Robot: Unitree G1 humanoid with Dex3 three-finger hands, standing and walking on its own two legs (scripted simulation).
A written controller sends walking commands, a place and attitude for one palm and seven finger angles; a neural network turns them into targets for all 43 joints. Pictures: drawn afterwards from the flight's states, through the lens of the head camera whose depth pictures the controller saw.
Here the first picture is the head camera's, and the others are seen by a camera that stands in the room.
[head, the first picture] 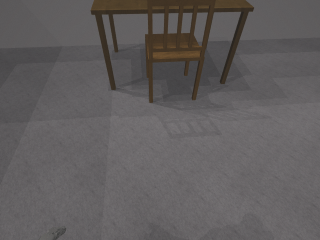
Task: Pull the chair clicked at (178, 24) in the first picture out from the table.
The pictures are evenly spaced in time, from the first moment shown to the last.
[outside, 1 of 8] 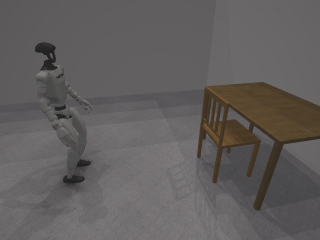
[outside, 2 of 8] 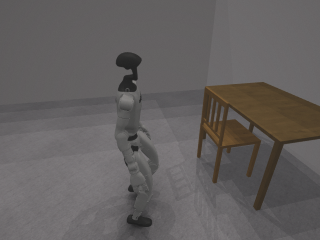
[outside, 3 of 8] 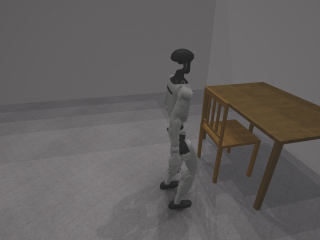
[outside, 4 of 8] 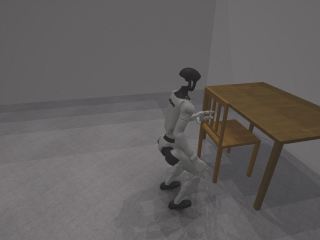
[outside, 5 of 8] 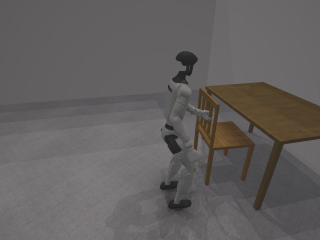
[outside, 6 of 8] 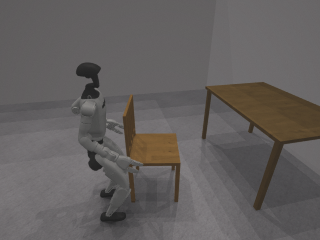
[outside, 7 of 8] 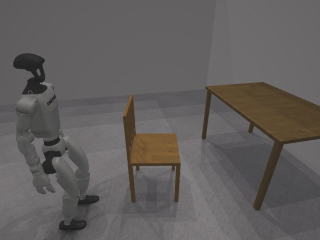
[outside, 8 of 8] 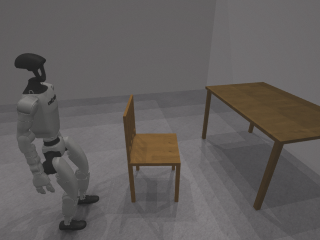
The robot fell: no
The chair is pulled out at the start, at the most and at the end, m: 0.00 0.78 0.78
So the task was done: yes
